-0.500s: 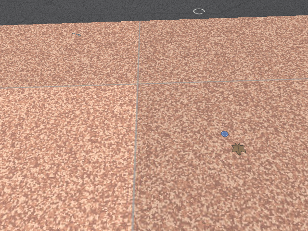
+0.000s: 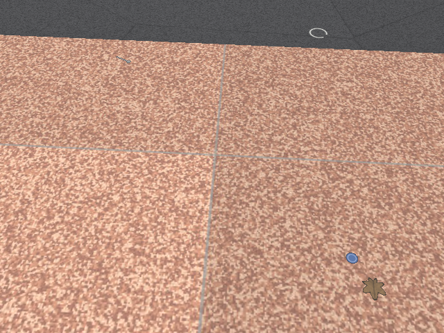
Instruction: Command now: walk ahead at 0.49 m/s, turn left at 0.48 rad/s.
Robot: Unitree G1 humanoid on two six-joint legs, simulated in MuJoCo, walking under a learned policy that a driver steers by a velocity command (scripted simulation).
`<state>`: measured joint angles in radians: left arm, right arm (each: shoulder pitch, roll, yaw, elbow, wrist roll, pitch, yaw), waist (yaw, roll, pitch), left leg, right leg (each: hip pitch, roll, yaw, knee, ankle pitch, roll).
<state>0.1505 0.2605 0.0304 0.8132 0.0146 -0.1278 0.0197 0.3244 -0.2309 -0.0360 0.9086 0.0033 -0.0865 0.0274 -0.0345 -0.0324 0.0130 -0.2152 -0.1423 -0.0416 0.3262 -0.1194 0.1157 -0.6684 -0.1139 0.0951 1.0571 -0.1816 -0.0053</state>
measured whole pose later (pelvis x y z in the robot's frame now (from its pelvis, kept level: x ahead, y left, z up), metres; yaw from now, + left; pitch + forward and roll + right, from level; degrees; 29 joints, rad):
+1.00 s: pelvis +0.48 +0.11 +0.00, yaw +20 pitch +1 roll +1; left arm 0.24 0.30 0.07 0.85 -0.03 -0.05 0.00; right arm 0.30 -0.24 -0.07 0.79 -0.02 -0.10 0.03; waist -0.02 -0.05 0.01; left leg -0.16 -0.03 0.13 0.33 -0.19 0.06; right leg -0.66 -0.12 0.08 1.13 -0.18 0.00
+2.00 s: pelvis +1.04 +0.19 +0.00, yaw -11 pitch +1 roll +1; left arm 0.27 0.28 0.06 0.70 -0.01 -0.05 0.00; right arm 0.27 -0.26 -0.06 0.79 -0.01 -0.11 0.02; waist -0.02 -0.05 0.00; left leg -0.26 -0.05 0.01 0.41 -0.17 0.05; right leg -0.52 -0.02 0.06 1.13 -0.33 -0.03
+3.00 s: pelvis +1.56 +0.09 -0.01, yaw -11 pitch +2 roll +0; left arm 0.31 0.29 0.05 0.82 -0.02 -0.07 0.00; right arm 0.21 -0.26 -0.04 0.79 0.00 -0.08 0.04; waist 0.00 -0.03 0.02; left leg -0.35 -0.03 0.04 0.48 -0.16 0.06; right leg -0.43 -0.04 0.03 1.16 -0.37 -0.03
